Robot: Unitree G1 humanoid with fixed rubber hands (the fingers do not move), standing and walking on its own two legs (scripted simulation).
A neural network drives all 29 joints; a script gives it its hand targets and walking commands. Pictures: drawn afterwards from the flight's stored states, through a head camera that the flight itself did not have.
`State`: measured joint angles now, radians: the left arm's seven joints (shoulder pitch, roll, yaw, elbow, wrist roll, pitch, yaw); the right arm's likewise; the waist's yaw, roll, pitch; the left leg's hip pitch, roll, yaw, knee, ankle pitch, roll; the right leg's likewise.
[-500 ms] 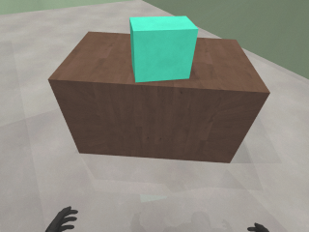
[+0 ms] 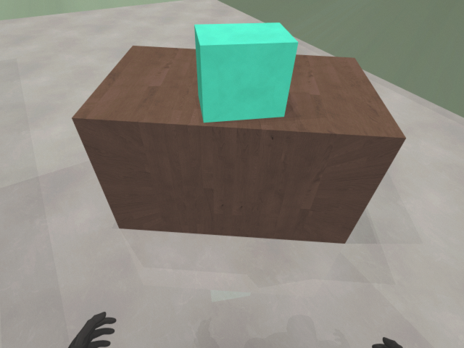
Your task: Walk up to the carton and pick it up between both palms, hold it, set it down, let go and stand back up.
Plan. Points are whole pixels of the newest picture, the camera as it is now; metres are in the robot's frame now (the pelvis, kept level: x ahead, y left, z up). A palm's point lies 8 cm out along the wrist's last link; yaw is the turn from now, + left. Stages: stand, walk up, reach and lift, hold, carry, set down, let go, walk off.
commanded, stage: stand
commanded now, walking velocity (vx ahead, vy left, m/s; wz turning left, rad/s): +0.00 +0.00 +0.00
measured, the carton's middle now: (241, 72) +1.00 +0.00 +0.04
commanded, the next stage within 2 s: walk up in 0.36 s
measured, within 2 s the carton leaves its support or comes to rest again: neither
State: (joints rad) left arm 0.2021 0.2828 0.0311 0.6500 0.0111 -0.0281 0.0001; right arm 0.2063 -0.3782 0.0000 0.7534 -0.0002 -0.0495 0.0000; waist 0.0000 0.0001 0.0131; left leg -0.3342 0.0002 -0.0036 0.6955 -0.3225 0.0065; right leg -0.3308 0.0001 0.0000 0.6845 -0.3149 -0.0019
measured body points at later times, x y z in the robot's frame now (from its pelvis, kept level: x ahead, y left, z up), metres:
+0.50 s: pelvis +0.00 +0.00 +0.00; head -0.01 +0.00 +0.45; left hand +0.16 +0.27 -0.08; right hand +0.13 -0.30 -0.09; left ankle +0.03 +0.12 -0.72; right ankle +0.03 -0.12 -0.72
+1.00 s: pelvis +0.07 +0.04 +0.01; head +0.07 +0.07 +0.46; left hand +0.19 +0.35 -0.09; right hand +0.16 -0.28 -0.06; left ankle +0.06 +0.12 -0.72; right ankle +0.08 -0.10 -0.66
